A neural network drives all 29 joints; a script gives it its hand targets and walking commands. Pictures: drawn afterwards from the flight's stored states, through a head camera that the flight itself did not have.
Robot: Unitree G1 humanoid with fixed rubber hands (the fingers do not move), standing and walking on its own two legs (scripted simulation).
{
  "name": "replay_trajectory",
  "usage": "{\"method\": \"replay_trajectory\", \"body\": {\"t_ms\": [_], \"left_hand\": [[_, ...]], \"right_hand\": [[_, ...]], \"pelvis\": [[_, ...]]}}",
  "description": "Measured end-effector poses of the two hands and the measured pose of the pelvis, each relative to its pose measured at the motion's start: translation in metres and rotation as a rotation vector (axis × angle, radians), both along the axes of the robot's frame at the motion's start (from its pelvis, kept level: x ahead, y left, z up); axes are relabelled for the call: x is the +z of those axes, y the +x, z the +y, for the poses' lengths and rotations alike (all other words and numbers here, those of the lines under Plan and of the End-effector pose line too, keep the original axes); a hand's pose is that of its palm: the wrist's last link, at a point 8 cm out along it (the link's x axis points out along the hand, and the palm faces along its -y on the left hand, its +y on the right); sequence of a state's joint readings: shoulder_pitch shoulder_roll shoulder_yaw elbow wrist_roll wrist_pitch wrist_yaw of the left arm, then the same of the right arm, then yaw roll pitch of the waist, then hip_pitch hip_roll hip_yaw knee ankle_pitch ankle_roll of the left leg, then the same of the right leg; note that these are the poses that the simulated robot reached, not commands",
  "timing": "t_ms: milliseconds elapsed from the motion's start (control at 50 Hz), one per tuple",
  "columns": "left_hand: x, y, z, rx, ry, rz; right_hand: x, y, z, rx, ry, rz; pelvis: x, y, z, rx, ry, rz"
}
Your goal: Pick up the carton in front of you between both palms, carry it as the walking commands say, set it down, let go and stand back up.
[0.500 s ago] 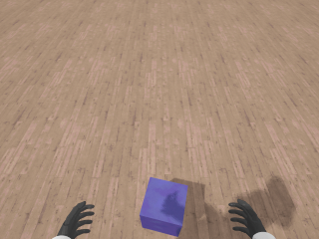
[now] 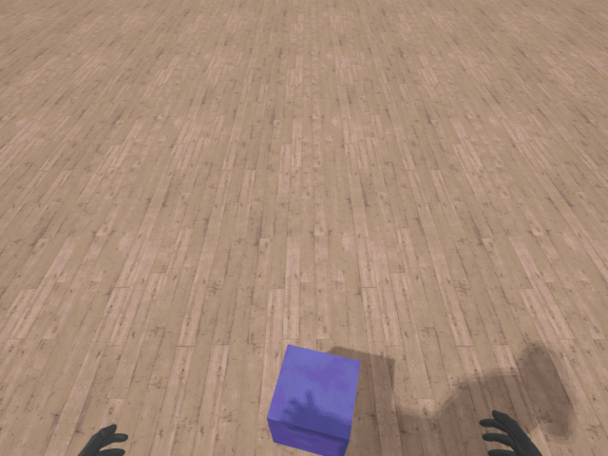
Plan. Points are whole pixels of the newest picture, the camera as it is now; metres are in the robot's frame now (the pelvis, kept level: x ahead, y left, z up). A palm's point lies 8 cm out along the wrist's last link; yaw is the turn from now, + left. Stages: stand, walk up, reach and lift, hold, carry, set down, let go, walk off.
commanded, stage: stand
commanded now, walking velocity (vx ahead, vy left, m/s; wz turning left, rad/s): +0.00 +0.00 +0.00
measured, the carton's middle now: (315, 403) +0.40 -0.01 -0.65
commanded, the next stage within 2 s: none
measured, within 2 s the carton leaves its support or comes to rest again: neither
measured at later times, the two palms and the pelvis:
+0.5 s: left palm out of the picture +0.11 +0.29 -0.08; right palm out of the picture +0.12 -0.30 -0.09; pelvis +0.00 +0.00 +0.01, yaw +0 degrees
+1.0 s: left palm out of the picture +0.08 +0.30 -0.09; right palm out of the picture +0.08 -0.31 -0.10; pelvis -0.01 +0.00 +0.01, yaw +0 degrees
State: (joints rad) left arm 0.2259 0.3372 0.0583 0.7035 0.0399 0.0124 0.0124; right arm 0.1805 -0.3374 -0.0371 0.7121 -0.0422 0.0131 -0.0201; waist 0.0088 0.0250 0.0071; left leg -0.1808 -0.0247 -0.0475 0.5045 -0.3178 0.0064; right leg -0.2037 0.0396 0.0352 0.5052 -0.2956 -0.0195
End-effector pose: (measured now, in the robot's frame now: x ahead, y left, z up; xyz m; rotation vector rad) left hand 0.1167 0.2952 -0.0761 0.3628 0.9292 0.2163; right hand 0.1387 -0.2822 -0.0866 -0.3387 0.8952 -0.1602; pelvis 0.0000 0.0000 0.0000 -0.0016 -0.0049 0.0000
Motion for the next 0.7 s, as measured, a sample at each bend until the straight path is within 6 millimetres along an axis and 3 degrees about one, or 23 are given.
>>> {"method": "replay_trajectory", "body": {"t_ms": [300, 700], "left_hand": [[-0.007, 0.008, -0.008, 0.007, -0.017, 0.033], [-0.009, -0.02, 0.003, 0.035, -0.009, 0.1]], "right_hand": [[-0.006, -0.005, -0.009, -0.018, -0.011, 0.06], [-0.009, -0.038, -0.019, -0.038, -0.025, 0.14]], "pelvis": [[0.003, 0.008, -0.003, 0.005, 0.002, -0.008], [0.008, -0.005, -0.004, 0.004, 0.001, -0.029]]}}
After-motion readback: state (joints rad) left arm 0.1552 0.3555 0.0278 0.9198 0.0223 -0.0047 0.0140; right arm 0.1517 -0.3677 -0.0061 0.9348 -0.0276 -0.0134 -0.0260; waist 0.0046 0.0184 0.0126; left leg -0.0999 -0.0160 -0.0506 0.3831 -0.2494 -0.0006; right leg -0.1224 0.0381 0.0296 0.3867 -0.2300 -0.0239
